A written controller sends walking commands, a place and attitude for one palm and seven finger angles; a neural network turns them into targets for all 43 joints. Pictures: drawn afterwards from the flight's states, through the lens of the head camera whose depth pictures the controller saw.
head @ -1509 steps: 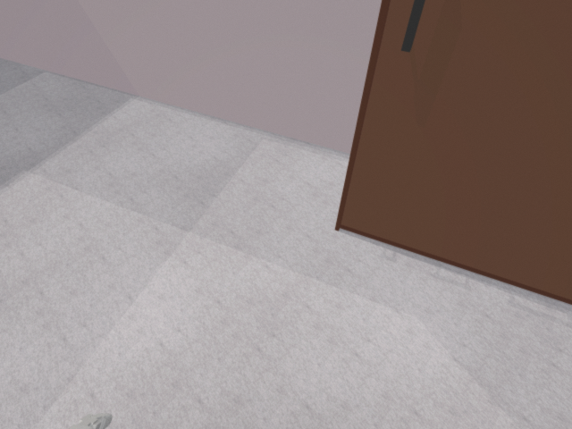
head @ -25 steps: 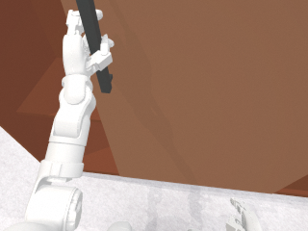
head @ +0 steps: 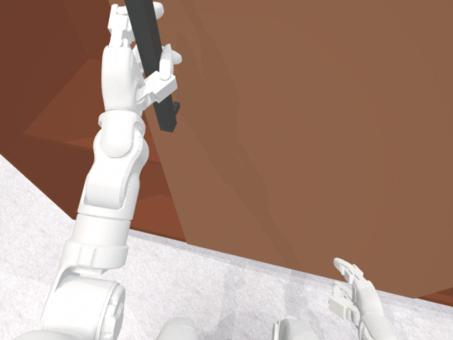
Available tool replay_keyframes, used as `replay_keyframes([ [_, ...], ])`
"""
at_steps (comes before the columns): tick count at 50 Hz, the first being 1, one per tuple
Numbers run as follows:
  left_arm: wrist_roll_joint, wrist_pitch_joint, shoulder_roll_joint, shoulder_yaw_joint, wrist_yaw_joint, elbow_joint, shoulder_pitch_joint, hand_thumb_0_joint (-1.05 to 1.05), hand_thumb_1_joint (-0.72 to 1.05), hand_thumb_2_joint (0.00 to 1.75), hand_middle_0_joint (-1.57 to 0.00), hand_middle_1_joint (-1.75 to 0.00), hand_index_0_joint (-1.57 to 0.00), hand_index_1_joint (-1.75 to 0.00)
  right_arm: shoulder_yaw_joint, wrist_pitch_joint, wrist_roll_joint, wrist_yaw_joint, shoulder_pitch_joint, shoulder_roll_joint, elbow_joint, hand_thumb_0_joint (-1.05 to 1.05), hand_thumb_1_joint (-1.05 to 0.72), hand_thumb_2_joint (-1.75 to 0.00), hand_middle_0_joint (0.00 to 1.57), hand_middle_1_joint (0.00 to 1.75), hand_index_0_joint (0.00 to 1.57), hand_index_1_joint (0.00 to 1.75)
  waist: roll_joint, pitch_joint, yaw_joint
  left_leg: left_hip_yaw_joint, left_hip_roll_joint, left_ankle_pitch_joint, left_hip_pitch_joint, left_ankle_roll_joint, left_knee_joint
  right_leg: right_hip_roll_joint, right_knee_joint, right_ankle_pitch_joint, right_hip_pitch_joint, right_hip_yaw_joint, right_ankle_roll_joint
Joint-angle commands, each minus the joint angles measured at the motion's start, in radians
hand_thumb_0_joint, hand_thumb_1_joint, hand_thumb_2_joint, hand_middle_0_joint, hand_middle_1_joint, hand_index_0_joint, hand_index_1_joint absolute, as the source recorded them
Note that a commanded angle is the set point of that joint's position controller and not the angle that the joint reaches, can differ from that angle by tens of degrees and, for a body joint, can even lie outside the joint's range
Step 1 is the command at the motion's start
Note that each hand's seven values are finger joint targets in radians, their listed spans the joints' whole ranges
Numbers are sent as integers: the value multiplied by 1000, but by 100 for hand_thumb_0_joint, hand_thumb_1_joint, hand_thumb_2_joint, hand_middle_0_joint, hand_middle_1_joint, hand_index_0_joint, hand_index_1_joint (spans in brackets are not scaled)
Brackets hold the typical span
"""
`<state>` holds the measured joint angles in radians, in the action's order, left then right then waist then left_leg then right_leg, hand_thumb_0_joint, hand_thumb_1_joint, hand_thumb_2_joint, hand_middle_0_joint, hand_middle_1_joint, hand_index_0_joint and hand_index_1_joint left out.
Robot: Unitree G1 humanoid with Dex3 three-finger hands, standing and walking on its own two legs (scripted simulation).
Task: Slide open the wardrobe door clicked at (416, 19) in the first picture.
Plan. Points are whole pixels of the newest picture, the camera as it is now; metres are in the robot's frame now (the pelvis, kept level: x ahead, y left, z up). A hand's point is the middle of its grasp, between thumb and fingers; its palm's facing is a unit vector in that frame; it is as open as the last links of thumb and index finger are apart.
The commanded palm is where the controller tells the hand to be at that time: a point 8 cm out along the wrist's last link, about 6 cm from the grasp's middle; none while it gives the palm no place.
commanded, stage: step sideways, sliding the door along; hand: left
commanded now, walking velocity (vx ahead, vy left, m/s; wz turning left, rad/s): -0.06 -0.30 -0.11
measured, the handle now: (156, 43) +0.44 +0.19 +0.25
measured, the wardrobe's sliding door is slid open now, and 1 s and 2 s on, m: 0.56 0.70 0.70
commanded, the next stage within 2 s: stop walking and hold the door there in 0.80 s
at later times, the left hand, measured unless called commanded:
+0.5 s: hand (266, 95) +0.39 +0.03 +0.23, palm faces +0.14 -0.99 -0.03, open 7.3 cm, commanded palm +0.37 +0.02 +0.21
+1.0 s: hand (273, 92) +0.40 +0.02 +0.23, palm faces +0.41 -0.90 -0.15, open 7.4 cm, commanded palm +0.36 +0.05 +0.20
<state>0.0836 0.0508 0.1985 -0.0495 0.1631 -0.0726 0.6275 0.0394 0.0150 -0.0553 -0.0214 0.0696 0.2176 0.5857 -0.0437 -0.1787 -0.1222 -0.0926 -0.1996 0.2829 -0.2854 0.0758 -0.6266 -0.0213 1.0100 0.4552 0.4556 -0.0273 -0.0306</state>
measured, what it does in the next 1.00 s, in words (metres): steps to the right: right foot, then left foot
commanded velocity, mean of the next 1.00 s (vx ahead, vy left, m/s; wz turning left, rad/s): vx -0.09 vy -0.24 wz -0.11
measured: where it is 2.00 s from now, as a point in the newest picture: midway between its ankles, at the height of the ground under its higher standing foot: outside the picture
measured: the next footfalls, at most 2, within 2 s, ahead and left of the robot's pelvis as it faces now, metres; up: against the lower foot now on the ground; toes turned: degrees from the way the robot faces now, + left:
right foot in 0.14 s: +0.08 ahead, -0.21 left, +0.00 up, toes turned -3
left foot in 0.30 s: +0.06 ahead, +0.07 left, +0.00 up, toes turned +12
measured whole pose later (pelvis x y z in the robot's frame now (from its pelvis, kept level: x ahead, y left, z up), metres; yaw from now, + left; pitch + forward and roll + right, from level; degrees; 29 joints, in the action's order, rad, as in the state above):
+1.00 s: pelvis +0.01 -0.23 +0.01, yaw -3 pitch -1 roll -4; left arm 0.08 -0.03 0.39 -0.29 0.14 -0.10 0.47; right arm 0.01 0.00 -0.05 -0.01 0.13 0.21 0.58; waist -0.07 -0.14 -0.09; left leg -0.14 -0.30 0.29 -0.22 0.13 -0.57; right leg 0.00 0.75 0.36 0.39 -0.06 -0.04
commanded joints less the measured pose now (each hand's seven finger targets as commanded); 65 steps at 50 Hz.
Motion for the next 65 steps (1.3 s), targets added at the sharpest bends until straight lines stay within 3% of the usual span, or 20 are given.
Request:
replay_keyframes([
  [1, -1, -168, -83, 237, -108, 401, 501, 0, 90, 90, -45, -140, -45, -140, 48, -56, -4, 3, -72, 142, -175, 0, -90, -90, 20, 30, 20, 30, -224, 504, 149, 66, -235, -711, 340, -171, 140, -20, -136, -53, -49, -9, 0],
  [5, -10, -171, -66, 226, -92, 401, 422, 0, 90, 90, -45, -140, -45, -140, 24, -71, -25, 10, -76, 117, -186, 0, -90, -90, 20, 30, 20, 30, -160, 521, 135, 30, -152, -573, 247, -99, -28, 4, -481, -325, -291, -48, 9],
  [8, -30, -175, 20, 194, -64, 428, 360, 0, 90, 90, -45, -140, -45, -140, 1, -97, -20, 39, -91, 42, -166, 0, -90, -90, 20, 30, 20, 30, 228, 517, 123, -15, 116, 291, -123, -16, -334, -278, -508, -1289, -484, 189, 136],
  [10, -18, -180, 2, 202, -67, 514, 359, 0, 90, 90, -45, -140, -45, -140, 17, -110, -16, 60, -90, 56, -145, 0, -90, -90, 20, 30, 20, 30, 388, 553, 115, 50, 134, 369, -204, -26, -434, -285, -430, -1410, -575, 233, 193],
  [13, -12, -207, -95, 270, -67, 529, 402, 0, 90, 90, -45, -140, -45, -140, 9, -98, -7, 63, -79, 53, -119, 0, -90, -90, 20, 30, 20, 30, 228, 565, 165, -3, 67, -36, 43, -29, 91, -204, -291, -1249, -497, 78, 130],
  [15, -1, -212, -136, 303, -101, 513, 353, 0, 90, 90, -45, -140, -45, -140, 60, -77, 4, 44, -75, 138, -169, 0, -90, -90, 20, 30, 20, 30, -124, 635, 156, 331, -335, -1184, 554, -214, 115, -19, -36, -116, 46, 27, -8],
  [28, -20, -191, -125, 274, -102, 438, 382, 0, 90, 90, -45, -140, -45, -140, 25, -101, -13, 1, -73, 111, -200, 0, -90, -90, 20, 30, 20, 30, -258, 507, 149, 7, -210, -773, 356, -119, 43, 27, -393, -189, -170, -50, 5],
  [32, -34, -191, 32, 191, -63, 436, 351, 0, 90, 90, -45, -140, -45, -140, -7, -121, -11, 33, -87, 32, -167, 0, -90, -90, 20, 30, 20, 30, 198, 509, 136, -39, 87, 257, -84, -15, -291, -273, -517, -1267, -447, 158, 115],
  [34, -21, -186, 54, 147, -61, 491, 353, 0, 90, 90, -45, -140, -45, -140, 19, -124, -15, 59, -72, 65, -136, 0, -90, -90, 20, 30, 20, 30, 385, 575, 125, 34, 123, 332, -145, -22, -387, -268, -437, -1335, -521, 223, 178],
  [37, -2, -199, -24, 194, -58, 475, 396, 0, 90, 90, -45, -140, -45, -140, 14, -102, -7, 68, -50, 73, -100, 0, -90, -90, 20, 30, 20, 30, 140, 601, 182, 26, 6, -265, 192, -53, 148, -179, -236, -1018, -347, 36, 85],
  [38, 11, -204, -34, 193, -73, 508, 375, 0, 90, 90, -45, -140, -45, -140, 51, -93, 4, 63, -62, 140, -138, 0, -90, -90, 20, 30, 20, 30, -134, 632, 163, 283, -251, -917, 470, -161, 136, -38, -121, -398, -27, -14, -14],
  [39, 0, -191, -57, 192, -94, 434, 373, 0, 90, 90, -45, -140, -45, -140, 56, -76, 2, 27, -81, 148, -168, 0, -90, -90, 20, 30, 20, 30, -174, 647, 133, 329, -367, -963, 470, -231, 155, -16, 40, 96, 42, 69, -7],
  [45, -1, -171, -3, 142, -92, 421, 394, 0, 90, 90, -45, -140, -45, -140, 48, -78, -3, 0, -45, 144, -168, 0, -90, -90, 20, 30, 20, 30, -282, 492, 142, 61, -256, -870, 438, -171, 138, -14, -96, -48, 61, -3, -6],
  [46, -47, -161, 549, -421, -34, 67, 160, 0, 90, 90, -45, -140, -45, -140, 67, -60, 6, 34, 16, 203, -97, 0, -90, -90, 20, 30, 20, 30, -266, 514, 124, 13, -230, -879, 446, -151, 148, 18, -123, -52, 41, -42, -19],
  [47, -32, -156, 386, -251, -61, 115, 137, 0, 90, 90, -45, -140, -45, -140, 48, -46, 10, 32, 23, 176, -136, 0, -90, -90, 20, 30, 20, 30, -280, 496, 127, 19, -220, -868, 424, -140, 96, 27, -243, -64, 3, -49, -6],
  [50, -30, -186, 439, -288, -58, 164, 153, 0, 90, 90, -45, -140, -45, -140, 27, -89, -18, 37, 9, 174, -139, 0, -90, -90, 20, 30, 20, 30, -254, 509, 114, -72, -114, -642, 309, -68, -64, 39, -587, -372, -247, -90, 9],
  [52, -53, -194, 600, -399, -35, 95, 90, 0, 90, 90, -45, -140, -45, -140, 12, -108, -11, 60, -1, 123, -139, 0, -90, -90, 20, 30, 20, 30, 217, 542, 112, -88, 90, 201, -153, -27, -409, -282, -520, -1293, -561, 223, 144],
  [53, -51, -173, 653, -468, -22, 48, 60, 0, 90, 90, -45, -140, -45, -140, -1, -130, 4, 76, -11, 116, -127, 0, -90, -90, 20, 30, 20, 30, 224, 506, 93, 24, 116, 377, -239, -23, -465, -356, -510, -1446, -520, 248, 175],
  [62, -43, -149, 605, -436, 4, -9, 156, 0, 90, 90, -45, -140, -45, -140, -8, -100, 1, 128, 21, 175, -46, 0, -90, -90, 20, 30, 20, 30, 123, 563, 133, 22, 164, -66, 113, -51, 120, -238, -508, -648, -322, 117, 107],
  [65, -33, -155, 504, -322, -16, -63, 154, 0, 90, 90, -45, -140, -45, -140, 9, -92, -12, 118, 19, 225, -76, 0, -90, -90, 20, 30, 20, 30, -202, 457, 112, 235, -93, -137, 90, -149, 294, -18, -398, -40, -147, -7, 24],
])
